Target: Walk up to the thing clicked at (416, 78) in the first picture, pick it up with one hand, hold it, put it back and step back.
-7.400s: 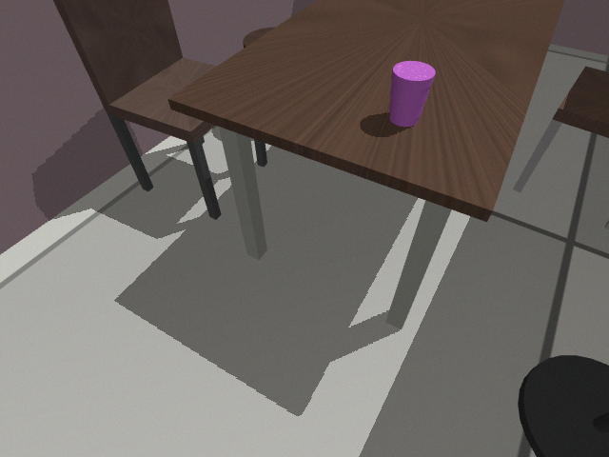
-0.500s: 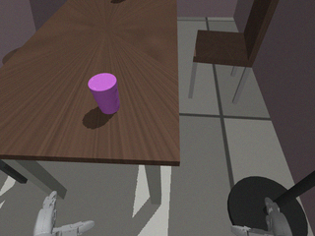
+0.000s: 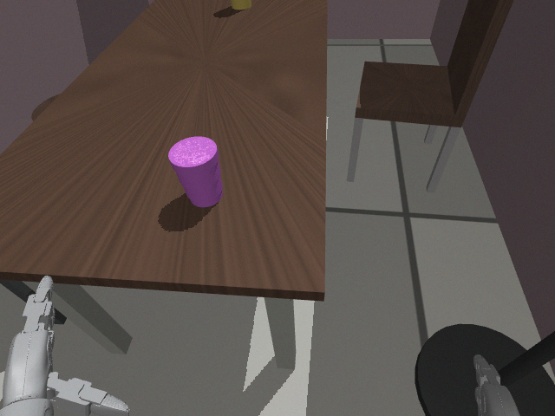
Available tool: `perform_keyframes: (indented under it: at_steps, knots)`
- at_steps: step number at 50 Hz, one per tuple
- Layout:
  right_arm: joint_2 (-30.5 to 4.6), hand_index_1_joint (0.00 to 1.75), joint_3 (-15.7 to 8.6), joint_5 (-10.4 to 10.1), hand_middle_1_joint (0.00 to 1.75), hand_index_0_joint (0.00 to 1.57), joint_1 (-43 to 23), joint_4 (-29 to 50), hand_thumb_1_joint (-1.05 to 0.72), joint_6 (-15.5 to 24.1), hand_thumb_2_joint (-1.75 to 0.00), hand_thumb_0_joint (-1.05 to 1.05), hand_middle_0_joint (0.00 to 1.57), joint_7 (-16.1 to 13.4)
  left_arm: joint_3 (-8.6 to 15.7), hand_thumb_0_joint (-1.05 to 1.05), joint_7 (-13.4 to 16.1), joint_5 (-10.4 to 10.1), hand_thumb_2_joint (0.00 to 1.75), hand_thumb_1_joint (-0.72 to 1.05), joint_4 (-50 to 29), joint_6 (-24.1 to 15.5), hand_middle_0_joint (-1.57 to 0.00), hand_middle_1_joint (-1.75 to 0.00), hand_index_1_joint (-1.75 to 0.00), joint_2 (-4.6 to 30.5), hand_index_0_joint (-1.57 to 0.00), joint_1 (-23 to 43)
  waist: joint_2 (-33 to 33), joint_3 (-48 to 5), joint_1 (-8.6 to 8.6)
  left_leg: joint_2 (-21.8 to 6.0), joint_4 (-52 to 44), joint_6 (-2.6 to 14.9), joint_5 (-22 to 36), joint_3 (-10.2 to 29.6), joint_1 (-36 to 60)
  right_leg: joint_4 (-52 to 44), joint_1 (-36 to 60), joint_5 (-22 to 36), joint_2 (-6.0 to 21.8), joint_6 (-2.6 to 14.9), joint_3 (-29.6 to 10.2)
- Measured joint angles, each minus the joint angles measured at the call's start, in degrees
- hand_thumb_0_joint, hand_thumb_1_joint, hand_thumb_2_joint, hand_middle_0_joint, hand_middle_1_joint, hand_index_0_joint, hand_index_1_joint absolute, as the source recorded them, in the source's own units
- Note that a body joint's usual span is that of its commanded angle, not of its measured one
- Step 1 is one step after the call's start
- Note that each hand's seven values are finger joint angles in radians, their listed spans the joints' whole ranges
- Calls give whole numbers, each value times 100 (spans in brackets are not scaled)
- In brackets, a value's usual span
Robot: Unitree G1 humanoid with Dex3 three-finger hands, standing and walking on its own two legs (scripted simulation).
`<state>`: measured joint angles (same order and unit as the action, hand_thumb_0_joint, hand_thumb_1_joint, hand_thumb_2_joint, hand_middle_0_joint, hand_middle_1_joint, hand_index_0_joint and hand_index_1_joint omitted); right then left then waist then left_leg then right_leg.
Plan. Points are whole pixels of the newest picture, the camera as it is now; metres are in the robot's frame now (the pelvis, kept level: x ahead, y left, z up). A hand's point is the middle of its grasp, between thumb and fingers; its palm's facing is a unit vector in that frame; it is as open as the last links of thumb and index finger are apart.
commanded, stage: rise first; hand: left
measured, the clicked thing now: (200, 174) +0.54 +0.21 +0.02
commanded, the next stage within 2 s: go down in 0.94 s
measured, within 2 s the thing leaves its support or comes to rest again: neither
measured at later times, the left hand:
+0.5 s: hand (46, 350) +0.17 +0.28 +0.10, palm faces +0.41 -0.79 -0.45, open 17.6 cm
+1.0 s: hand (31, 334) +0.17 +0.28 +0.14, palm faces +0.42 -0.78 -0.47, open 17.7 cm
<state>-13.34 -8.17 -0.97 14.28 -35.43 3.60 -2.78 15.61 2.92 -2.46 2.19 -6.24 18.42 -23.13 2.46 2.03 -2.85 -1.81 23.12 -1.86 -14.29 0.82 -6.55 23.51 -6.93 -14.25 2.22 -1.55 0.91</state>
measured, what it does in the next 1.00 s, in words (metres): stands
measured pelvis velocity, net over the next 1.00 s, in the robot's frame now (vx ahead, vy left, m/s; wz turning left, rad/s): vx -0.02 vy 0.00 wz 0.01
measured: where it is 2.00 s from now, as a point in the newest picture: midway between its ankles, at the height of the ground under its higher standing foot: outside the picture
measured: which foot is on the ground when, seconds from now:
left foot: down 0.00-1.00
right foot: down 0.00-1.00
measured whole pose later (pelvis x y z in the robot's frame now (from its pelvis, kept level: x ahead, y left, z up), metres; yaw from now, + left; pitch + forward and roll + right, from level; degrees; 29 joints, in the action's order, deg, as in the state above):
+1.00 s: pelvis -0.02 +0.00 +0.00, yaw +1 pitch -4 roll +0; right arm -13.4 -10.5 -1.2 13.6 -37.6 7.7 -2.2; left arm 22.5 1.6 -2.3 -10.9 -17.4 21.2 -23.2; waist 2.8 3.4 -3.8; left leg -1.4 22.9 -1.8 -12.6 1.4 -6.5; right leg 23.9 -6.8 -13.1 2.7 -1.5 1.4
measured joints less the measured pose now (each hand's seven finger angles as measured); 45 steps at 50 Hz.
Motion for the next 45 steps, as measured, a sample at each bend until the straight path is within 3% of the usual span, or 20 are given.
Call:
perform_keyframes:
  at_steps: [19, 45]
  knots:
    - [-28, 5, -153, 23, 5, 5, -206, -365, 50, 129, -3, -1, 6, -1, 402, -1, -102, 16, 1, -56, -725, -549, -6, -5, -5, 172, -6, -133, 54, 88, -94, 21, -17, -15, 127, 81, 0, 49, 5, 61, 20, 23, 77]
    - [-33, 5, -234, -29, 5, 5, -76, -212, 50, 392, -5, -1, 6, 53, 668, -1, -130, 12, 6, -60, -1206, -1069, -6, -5, -6, 269, -5, 2, 34, 144, -89, 42, -19, 8, 180, 59, 9, 29, 15, 129, 40, 2, 54]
